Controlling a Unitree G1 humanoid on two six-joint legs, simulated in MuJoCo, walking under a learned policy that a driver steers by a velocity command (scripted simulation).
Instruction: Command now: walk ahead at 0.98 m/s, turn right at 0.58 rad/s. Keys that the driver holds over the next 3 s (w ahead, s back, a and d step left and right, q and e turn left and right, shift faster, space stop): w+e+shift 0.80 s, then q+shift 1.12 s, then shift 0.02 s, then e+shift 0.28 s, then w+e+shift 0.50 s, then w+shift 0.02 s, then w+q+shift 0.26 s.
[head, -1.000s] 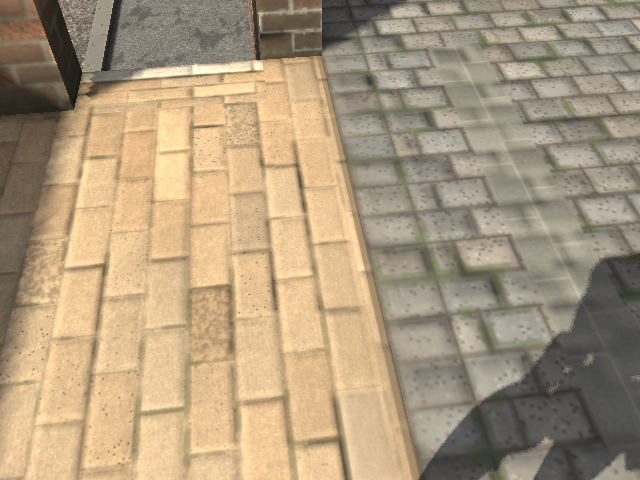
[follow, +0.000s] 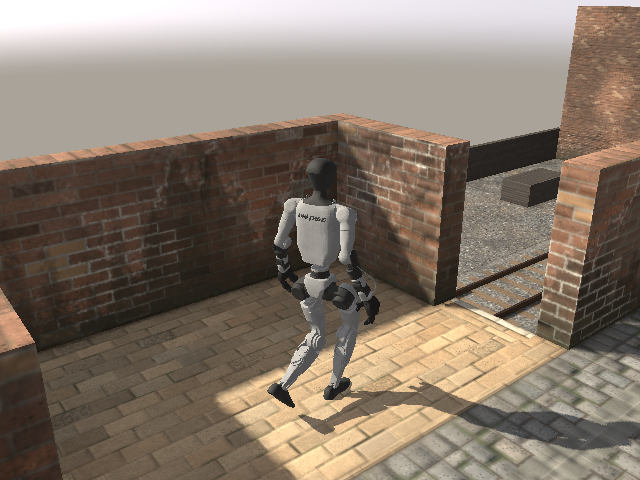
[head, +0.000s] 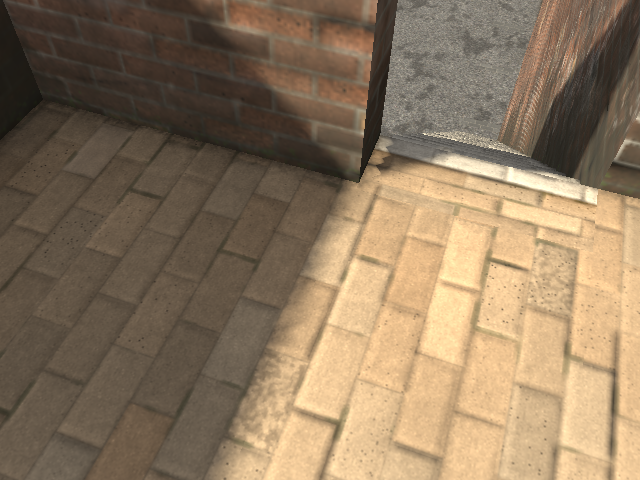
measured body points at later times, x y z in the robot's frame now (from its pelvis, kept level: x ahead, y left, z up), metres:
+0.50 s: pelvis +0.46 +0.01 +0.02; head +0.49 +0.00 +0.47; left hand +0.65 +0.26 -0.09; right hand +0.48 -0.29 -0.08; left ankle +0.53 +0.13 -0.71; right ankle +0.32 -0.03 -0.60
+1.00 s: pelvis +0.81 -0.22 +0.02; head +0.84 -0.25 +0.47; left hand +1.06 -0.10 -0.11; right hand +0.72 -0.48 -0.09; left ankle +0.95 -0.12 -0.61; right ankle +0.80 -0.23 -0.71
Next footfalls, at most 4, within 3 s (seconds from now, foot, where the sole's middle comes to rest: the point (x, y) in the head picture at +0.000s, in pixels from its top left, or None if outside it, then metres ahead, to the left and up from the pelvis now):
0.36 left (279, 428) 0.56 0.12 -0.75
0.80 right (450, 327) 0.82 -0.26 -0.75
1.26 left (473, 220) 1.16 -0.36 -0.75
1.62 right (552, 248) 1.07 -0.55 -0.75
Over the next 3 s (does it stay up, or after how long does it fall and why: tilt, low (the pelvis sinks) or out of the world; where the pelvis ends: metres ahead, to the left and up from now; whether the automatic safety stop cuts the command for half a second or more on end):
stays up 1.14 -0.46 0.02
